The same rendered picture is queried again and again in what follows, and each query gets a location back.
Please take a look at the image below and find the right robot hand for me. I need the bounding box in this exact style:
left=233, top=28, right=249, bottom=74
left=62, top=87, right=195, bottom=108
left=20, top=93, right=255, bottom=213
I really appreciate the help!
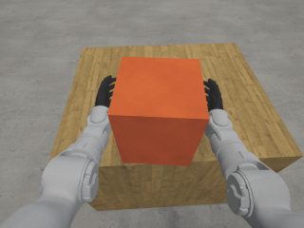
left=203, top=78, right=224, bottom=112

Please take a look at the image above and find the left robot hand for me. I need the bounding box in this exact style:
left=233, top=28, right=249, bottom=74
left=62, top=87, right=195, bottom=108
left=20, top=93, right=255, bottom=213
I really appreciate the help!
left=94, top=75, right=117, bottom=108

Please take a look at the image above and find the right robot upper arm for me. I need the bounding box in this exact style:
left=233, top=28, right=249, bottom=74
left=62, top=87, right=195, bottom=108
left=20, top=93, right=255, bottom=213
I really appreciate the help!
left=226, top=169, right=304, bottom=228

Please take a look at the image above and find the pedestal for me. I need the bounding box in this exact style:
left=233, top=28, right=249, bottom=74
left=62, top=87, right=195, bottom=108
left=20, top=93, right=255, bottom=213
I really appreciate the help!
left=49, top=43, right=303, bottom=211

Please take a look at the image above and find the robot left forearm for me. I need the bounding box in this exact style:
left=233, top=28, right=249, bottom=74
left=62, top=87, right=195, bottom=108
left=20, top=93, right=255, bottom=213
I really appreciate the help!
left=40, top=105, right=112, bottom=194

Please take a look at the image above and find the robot right forearm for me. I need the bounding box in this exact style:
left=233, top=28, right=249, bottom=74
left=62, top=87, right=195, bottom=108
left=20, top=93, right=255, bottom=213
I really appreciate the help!
left=204, top=108, right=291, bottom=206

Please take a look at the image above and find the carton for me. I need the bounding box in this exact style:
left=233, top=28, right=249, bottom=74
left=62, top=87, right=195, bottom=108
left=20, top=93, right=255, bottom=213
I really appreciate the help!
left=107, top=56, right=210, bottom=166

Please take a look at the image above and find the left robot upper arm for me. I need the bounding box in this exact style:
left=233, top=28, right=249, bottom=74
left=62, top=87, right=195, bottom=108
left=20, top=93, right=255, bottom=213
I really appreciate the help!
left=0, top=156, right=99, bottom=228

